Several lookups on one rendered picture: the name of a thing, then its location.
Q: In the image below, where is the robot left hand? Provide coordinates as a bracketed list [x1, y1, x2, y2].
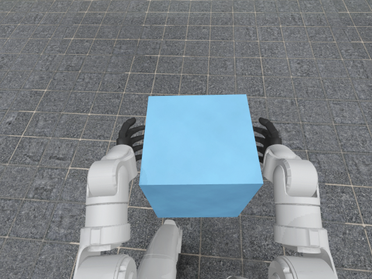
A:
[116, 117, 145, 161]

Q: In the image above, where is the robot right hand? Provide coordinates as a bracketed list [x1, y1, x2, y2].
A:
[253, 117, 282, 163]

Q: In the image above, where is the carton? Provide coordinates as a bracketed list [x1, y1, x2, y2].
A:
[139, 94, 263, 218]

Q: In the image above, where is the right robot upper arm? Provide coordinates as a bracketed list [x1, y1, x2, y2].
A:
[268, 256, 337, 279]

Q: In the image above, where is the robot left forearm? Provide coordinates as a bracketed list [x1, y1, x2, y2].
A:
[73, 145, 138, 279]

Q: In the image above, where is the left robot upper arm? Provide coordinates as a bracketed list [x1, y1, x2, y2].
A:
[75, 254, 137, 279]

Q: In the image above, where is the robot left thigh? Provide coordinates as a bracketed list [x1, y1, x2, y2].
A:
[137, 224, 183, 279]

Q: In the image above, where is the robot right forearm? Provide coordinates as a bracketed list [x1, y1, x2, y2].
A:
[263, 144, 338, 279]

